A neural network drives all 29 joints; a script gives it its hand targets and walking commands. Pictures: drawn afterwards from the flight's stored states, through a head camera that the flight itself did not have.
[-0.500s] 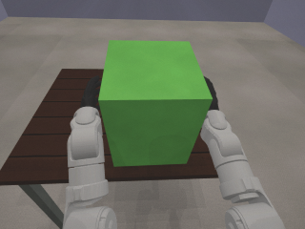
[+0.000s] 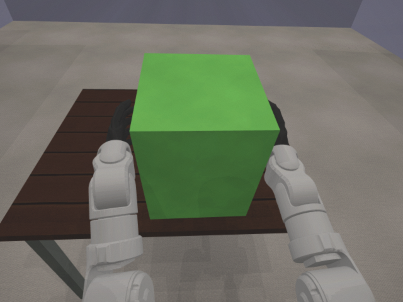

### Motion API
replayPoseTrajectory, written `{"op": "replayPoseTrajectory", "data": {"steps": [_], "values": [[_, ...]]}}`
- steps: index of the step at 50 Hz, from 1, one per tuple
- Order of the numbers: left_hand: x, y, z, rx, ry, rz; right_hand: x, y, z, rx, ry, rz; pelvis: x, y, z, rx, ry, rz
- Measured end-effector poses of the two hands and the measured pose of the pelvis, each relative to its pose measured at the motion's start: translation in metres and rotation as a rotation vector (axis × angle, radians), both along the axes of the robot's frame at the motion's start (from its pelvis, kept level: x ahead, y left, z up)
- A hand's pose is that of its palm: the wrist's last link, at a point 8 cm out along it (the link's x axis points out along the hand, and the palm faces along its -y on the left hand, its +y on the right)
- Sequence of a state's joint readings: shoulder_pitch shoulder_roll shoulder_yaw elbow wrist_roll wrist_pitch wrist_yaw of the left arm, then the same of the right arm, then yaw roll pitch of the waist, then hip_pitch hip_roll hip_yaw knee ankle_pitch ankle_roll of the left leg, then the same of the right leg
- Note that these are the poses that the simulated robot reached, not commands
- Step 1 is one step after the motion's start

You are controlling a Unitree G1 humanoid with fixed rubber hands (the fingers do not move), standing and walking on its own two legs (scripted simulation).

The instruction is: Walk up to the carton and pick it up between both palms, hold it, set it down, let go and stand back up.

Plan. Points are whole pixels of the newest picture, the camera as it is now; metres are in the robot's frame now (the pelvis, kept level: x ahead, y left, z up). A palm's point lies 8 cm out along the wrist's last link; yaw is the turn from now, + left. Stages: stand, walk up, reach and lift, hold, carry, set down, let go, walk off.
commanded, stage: hold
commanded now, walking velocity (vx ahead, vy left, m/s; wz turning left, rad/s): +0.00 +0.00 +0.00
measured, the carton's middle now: (198, 139) +0.38 +0.01 +0.16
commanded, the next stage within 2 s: set down in 1.00 s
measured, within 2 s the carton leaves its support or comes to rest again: neither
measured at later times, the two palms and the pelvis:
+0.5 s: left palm (120, 141) +0.35 +0.16 +0.18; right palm (275, 142) +0.36 -0.13 +0.17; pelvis +0.00 +0.00 +0.00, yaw +1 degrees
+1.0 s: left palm (119, 141) +0.35 +0.16 +0.18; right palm (275, 143) +0.36 -0.13 +0.17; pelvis +0.00 +0.00 +0.00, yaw +1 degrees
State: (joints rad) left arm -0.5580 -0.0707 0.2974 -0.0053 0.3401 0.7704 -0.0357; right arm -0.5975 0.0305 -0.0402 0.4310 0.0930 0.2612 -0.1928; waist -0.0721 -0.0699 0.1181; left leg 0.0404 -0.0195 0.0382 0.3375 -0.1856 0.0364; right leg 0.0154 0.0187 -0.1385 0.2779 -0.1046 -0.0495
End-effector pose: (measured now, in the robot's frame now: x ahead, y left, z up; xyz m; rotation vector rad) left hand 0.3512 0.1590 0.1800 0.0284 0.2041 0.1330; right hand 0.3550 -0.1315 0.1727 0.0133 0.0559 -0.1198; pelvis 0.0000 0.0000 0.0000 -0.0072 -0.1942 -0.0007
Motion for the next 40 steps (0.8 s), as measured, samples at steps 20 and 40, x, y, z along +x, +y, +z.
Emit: {"op": "replayPoseTrajectory", "data": {"steps": [20, 40], "values": [[0.001, 0.0004, -0.0029, 0.004, 0.012, -0.002, 0.0014, 0.0003, -0.0024, 0.009, 0.013, 0.0, 0.0016, -0.0012, 0.0, -0.001, -0.002, 0.008], [0.003, -0.0031, 0.0023, 0.016, 0.003, -0.005, 0.0025, -0.0031, -0.0016, 0.008, 0.001, -0.002, 0.0051, 0.0005, -0.0001, -0.007, -0.019, 0.005]]}}
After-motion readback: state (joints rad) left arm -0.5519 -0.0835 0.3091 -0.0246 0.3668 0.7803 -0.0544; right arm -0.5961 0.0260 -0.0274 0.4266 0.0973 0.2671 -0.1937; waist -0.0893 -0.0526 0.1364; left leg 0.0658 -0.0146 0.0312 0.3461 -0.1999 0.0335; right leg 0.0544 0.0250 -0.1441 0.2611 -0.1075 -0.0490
